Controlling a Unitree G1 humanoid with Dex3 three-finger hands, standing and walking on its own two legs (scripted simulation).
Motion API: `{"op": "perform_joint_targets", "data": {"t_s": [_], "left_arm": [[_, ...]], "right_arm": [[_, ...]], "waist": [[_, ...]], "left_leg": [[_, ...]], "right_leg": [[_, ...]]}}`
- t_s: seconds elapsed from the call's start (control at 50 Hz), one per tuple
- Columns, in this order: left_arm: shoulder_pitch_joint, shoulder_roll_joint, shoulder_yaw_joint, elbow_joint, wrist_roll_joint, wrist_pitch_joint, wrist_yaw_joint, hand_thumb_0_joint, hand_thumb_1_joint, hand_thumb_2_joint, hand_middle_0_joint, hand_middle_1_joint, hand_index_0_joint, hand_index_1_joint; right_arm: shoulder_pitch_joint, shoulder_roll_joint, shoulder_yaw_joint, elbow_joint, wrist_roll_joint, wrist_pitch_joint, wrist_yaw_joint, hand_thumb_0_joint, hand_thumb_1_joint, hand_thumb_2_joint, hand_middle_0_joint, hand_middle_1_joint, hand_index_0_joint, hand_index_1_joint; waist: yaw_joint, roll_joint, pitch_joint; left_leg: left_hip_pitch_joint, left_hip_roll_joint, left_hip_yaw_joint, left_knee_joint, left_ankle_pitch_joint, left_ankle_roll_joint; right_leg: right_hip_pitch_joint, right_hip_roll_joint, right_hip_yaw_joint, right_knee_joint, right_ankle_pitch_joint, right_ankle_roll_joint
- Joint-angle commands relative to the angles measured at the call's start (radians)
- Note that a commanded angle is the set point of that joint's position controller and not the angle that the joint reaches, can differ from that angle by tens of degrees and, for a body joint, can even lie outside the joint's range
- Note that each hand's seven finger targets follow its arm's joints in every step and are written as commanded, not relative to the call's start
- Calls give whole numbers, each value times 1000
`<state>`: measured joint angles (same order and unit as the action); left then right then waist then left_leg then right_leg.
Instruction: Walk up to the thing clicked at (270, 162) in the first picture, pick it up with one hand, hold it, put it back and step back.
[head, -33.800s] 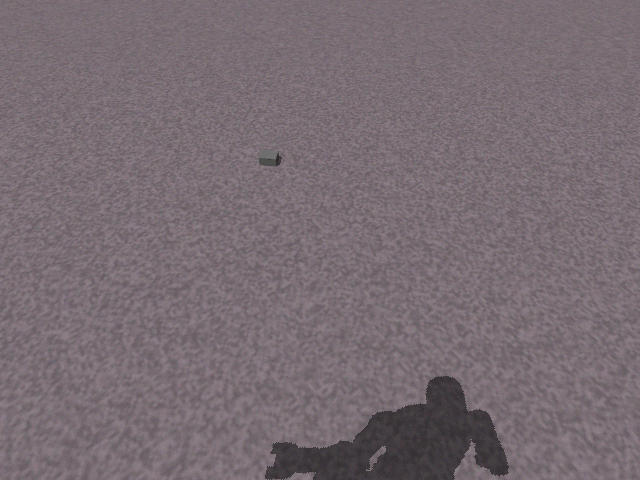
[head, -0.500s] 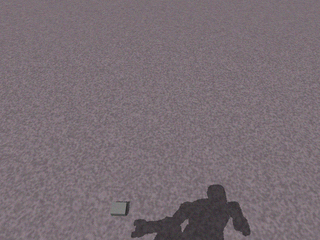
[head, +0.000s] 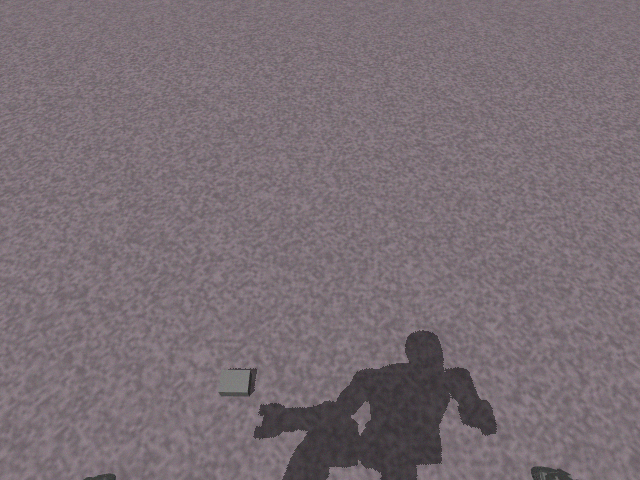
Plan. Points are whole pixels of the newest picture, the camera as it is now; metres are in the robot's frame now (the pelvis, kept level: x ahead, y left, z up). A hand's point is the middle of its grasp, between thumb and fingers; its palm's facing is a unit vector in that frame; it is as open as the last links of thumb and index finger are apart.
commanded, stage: step back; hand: left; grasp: from above
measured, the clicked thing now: (235, 383) +0.45 +0.25 -0.75
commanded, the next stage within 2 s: none
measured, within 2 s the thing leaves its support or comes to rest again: neither
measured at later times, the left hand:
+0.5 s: hand out of the picture -0.02 +0.28 -0.18, palm faces -0.11 -0.91 -0.39, open 7.3 cm
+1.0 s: hand out of the picture -0.10 +0.28 -0.16, palm faces +0.00 -0.93 -0.37, open 7.4 cm
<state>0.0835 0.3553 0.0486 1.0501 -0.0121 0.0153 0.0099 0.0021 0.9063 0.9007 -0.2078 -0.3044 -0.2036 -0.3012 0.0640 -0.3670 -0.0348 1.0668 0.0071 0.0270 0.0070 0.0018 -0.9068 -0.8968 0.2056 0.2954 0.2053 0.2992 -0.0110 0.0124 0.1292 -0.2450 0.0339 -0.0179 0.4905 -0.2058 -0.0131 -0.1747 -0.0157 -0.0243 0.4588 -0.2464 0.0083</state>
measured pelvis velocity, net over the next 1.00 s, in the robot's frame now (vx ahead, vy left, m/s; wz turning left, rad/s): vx -0.24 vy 0.02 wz -0.01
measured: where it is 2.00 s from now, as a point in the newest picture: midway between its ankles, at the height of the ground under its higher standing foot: outside the picture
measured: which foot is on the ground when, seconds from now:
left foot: down 0.00-0.54, up 0.56-0.86, down 0.88-1.00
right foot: down 0.00-0.14, up 0.16-0.48, down 0.50-0.90, up 0.92-1.00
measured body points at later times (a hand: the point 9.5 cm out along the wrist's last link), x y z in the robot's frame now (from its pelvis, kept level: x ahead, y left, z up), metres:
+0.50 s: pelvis -0.11 +0.01 -0.02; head -0.05 +0.01 +0.42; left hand -0.01 +0.33 -0.15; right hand -0.02 -0.31 -0.14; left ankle +0.02 +0.13 -0.74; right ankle -0.16 -0.10 -0.74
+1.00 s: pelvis -0.24 +0.02 -0.01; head -0.18 +0.03 +0.43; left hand -0.10 +0.33 -0.13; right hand -0.15 -0.29 -0.12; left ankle -0.22 +0.13 -0.74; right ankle -0.23 -0.12 -0.68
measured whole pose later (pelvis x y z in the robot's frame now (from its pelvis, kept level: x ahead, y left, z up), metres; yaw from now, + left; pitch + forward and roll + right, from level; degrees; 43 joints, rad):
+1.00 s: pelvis -0.24 +0.02 -0.01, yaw -1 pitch -3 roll +0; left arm 0.10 0.38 0.07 0.80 0.00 0.07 0.03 0.00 0.91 0.90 -0.21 -0.30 -0.20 -0.30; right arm 0.14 -0.36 -0.04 0.87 -0.02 0.03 -0.01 0.00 -0.91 -0.90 0.21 0.30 0.21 0.30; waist -0.01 -0.03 0.19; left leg -0.27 -0.03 -0.03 0.62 -0.29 0.03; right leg -0.47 0.09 0.12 1.09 -0.53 -0.02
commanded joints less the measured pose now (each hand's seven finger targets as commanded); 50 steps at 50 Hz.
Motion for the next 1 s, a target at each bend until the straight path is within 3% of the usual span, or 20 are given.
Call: {"op": "perform_joint_targets", "data": {"t_s": [0.0, 0.08, 0.12, 0.14, 0.16, 0.24, 0.36, 0.46, 0.48, 0.5, 0.52, 0.54, 0.58, 0.7, 0.76, 0.82, 0.84, 0.88, 0.9, 0.98], "left_arm": [[-48, 282, 64, -140, 15, -4, 14, 0, 900, 900, -200, -300, -200, -300], [-124, 293, 67, -207, 33, 11, 13, 0, 900, 900, -200, -300, -200, -300], [-88, 214, 53, -222, 15, 23, 16, 0, 900, 900, -200, -300, -200, -300], [-45, 195, 57, -213, 19, 31, 25, 0, 900, 900, -200, -300, -200, -300], [-15, 218, 62, -198, 23, 36, 31, 0, 900, 900, -200, -300, -200, -300], [105, 241, 64, -170, 16, 35, 21, 0, 900, 900, -200, -300, -200, -300], [91, 215, 73, -227, 31, 24, 3, 0, 900, 900, -200, -300, -200, -300], [300, 205, 93, -149, 41, 15, -11, 0, 900, 900, -200, -300, -200, -300], [298, 232, 100, -161, 56, 8, -9, 0, 900, 900, -200, -300, -200, -300], [246, 319, 123, -202, 66, 2, -5, 0, 900, 900, -200, -300, -200, -300], [152, 413, 136, -252, 66, 6, -1, 0, 900, 900, -200, -300, -200, -300], [94, 365, 126, -282, 56, -3, 0, 0, 900, 900, -200, -300, -200, -300], [-21, 264, 99, -298, 51, -13, 12, 0, 900, 900, -200, -300, -200, -300], [130, 229, 97, -320, 48, -2, 28, 0, 900, 900, -200, -300, -200, -300], [134, 255, 93, -328, 42, 6, 28, 0, 900, 900, -200, -300, -200, -300], [87, 260, 82, -352, 25, 18, 20, 0, 900, 900, -200, -300, -200, -300], [91, 233, 70, -360, 22, 22, 17, 0, 900, 900, -200, -300, -200, -300], [37, 211, 78, -376, 14, 23, 25, 0, 900, 900, -200, -300, -200, -300], [0, 222, 86, -362, 29, 25, 34, 0, 900, 900, -200, -300, -200, -300], [115, 218, 87, -310, 14, 23, 27, 0, 900, 900, -200, -300, -200, -300]], "right_arm": [[32, -198, -51, -98, -4, 5, -6, 0, -900, -900, 200, 300, 200, 300], [121, -202, -73, -124, -15, 13, 12, 0, -900, -900, 200, 300, 200, 300], [127, -280, -85, -147, -28, -3, 11, 0, -900, -900, 200, 300, 200, 300], [99, -349, -101, -168, -34, -11, 9, 0, -900, -900, 200, 300, 200, 300], [85, -358, -110, -181, -40, -16, 4, 0, -900, -900, 200, 300, 200, 300], [-8, -271, -96, -253, -39, -23, -22, 0, -900, -900, 200, 300, 200, 300], [80, -266, -95, -264, -47, -20, -24, 0, -900, -900, 200, 300, 200, 300], [32, -285, -87, -282, -39, 7, -19, 0, -900, -900, 200, 300, 200, 300], [60, -246, -75, -275, -32, 10, -16, 0, -900, -900, 200, 300, 200, 300], [53, -179, -59, -289, -19, 6, -15, 0, -900, -900, 200, 300, 200, 300], [-29, -206, -77, -290, -22, 3, -37, 0, -900, -900, 200, 300, 200, 300], [-3, -235, -85, -273, -22, 9, -42, 0, -900, -900, 200, 300, 200, 300], [107, -204, -71, -229, 2, 2, -37, 0, -900, -900, 200, 300, 200, 300], [71, -200, -51, -269, -7, -6, -45, 0, -900, -900, 200, 300, 200, 300], [99, -189, -53, -271, -15, -9, -40, 0, -900, -900, 200, 300, 200, 300], [191, -184, -63, -230, -20, -20, -32, 0, -900, -900, 200, 300, 200, 300], [178, -212, -75, -239, -29, -26, -33, 0, -900, -900, 200, 300, 200, 300], [134, -371, -106, -268, -31, -24, -22, 0, -900, -900, 200, 300, 200, 300], [141, -352, -109, -264, -37, -26, -26, 0, -900, -900, 200, 300, 200, 300], [23, -258, -75, -293, -37, -26, -41, 0, -900, -900, 200, 300, 200, 300]], "waist": [[-3, -121, -196], [-44, -164, -174], [-42, 127, -130], [-34, 247, -164], [-22, 199, -183], [40, 137, -174], [-20, 132, -196], [45, 164, -221], [42, 73, -200], [38, -188, -143], [89, -296, -72], [52, -199, -22], [-50, -107, -48], [68, -158, -128], [64, -216, -151], [9, -157, -197], [12, -98, -219], [-28, 231, -203], [-47, 167, -166], [40, 101, -129]], "left_leg": [[64, -21, 1, 201, 150, 68], [91, -27, -34, 282, -24, 100], [2, 199, -305, -81, 297, 183], [-15, 310, -499, -176, 334, 250], [-43, 334, -543, -193, 242, 289], [-9, 238, -291, -107, 177, 241], [118, 240, -243, -88, 130, 261], [-77, 196, -179, -47, -42, 162], [-184, 137, -132, 47, -141, 106], [-359, -39, -32, 251, -274, 27], [-295, -127, -83, 505, -399, 3], [-240, -114, -163, 638, -358, -3], [-259, -180, -172, 681, -231, 8], [-297, -119, -87, 495, -305, -6], [-199, -80, -35, 277, -304, 10], [-3, -67, 20, -67, -8, 28], [79, 12, -88, -85, 157, 58], [70, 351, -464, -109, 489, 299], [-3, 370, -495, -117, 475, 340], [35, 218, -215, -41, 469, 251]], "right_leg": [[-68, -216, 190, -34, 363, -173], [-231, -237, 190, 61, 207, -192], [-250, 29, 57, 397, -84, -63], [-252, 131, 137, 592, -399, -52], [-240, 133, 219, 723, -412, -54], [-291, 92, 213, 826, -253, -30], [-259, 62, 119, 508, -304, 15], [43, 50, 25, 21, -102, -41], [81, -11, 154, -57, -127, -70], [54, -235, 498, -151, -172, -138], [-210, -399, 650, -209, -98, -310], [-301, -370, 574, -202, -36, -305], [-164, -182, 263, -64, 358, -180], [137, -245, 259, 43, 521, -234], [142, -252, 271, 80, 564, -225], [77, -194, 208, 176, 486, -158], [-14, -150, 187, 212, 351, -108], [-242, 93, 76, 531, -384, -23], [-240, 98, 184, 696, -425, -22], [-313, 110, 205, 814, -271, -19]]}}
